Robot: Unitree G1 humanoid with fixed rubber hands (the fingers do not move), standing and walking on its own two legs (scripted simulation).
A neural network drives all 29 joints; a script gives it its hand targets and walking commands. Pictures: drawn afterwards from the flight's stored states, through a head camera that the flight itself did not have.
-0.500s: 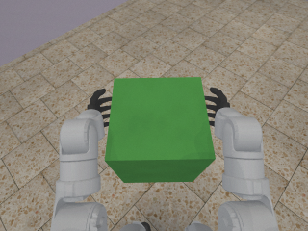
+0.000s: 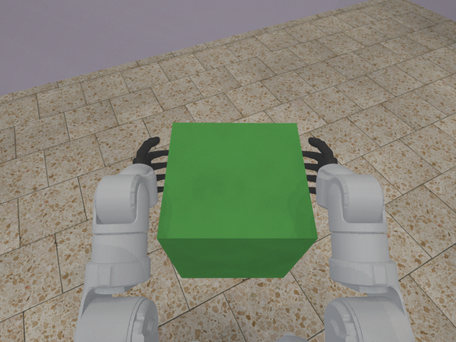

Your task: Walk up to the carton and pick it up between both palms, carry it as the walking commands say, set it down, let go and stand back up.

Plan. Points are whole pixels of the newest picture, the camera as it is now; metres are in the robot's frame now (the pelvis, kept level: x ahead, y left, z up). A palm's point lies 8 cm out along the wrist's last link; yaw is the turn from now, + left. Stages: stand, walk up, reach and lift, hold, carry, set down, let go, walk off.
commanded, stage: carry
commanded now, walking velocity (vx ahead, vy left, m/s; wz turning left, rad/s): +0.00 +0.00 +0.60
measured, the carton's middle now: (233, 208) +0.36 +0.02 +0.01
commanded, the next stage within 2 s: none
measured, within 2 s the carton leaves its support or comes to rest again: neither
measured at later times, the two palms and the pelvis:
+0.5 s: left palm (37, 276) +0.20 +0.27 +0.11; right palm (253, 213) +0.29 -0.01 +0.11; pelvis -0.09 +0.01 +0.00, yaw +19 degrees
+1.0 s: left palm out of the picture +0.02 +0.32 +0.11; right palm (180, 283) +0.19 +0.08 +0.12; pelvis -0.19 -0.01 -0.01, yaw +38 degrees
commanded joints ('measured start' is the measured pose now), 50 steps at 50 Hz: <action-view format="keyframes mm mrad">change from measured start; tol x32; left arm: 1 -797 -1145 -713 -138 -512 -36 -265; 50 -717 -1118 -565 -26 -345 -15 -238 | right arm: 1 -712 1045 620 -185 417 -24 215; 50 -675 1167 591 36 495 -5 276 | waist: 1 -33 160 -580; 6 -16 118 -591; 8 -15 -348 -533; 21 -33 282 -542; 34 -27 160 -603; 37 -13 -343 -528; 50 -30 252 -564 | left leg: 1 450 246 -245 -72 581 122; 6 235 166 -224 -6 351 60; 8 -167 -27 33 354 -353 -42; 16 22 -9 96 118 -231 -59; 22 565 334 -361 -30 1027 166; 34 345 198 -288 -90 310 89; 38 -201 17 0 456 -346 -38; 47 194 30 43 -201 -8 -53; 50 588 355 -412 -25 1087 175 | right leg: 1 -2 28 26 -75 32 -2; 10 512 -374 277 -514 812 -288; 18 446 -272 -59 -306 682 -133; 21 -97 -41 -43 43 -173 29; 34 218 69 9 -418 92 -32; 37 482 -424 423 -594 556 -265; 44 510 -275 0 -415 803 -183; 47 424 -261 -56 -270 674 -106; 50 -115 -41 -12 86 -161 28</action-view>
